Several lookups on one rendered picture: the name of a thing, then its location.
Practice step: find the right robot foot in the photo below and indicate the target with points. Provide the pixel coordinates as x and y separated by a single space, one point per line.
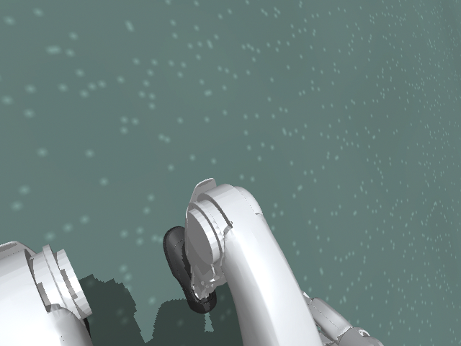
174 250

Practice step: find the right robot hand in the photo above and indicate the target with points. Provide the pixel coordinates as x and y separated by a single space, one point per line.
331 322

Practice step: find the right robot arm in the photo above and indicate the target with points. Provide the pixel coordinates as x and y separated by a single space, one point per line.
357 336

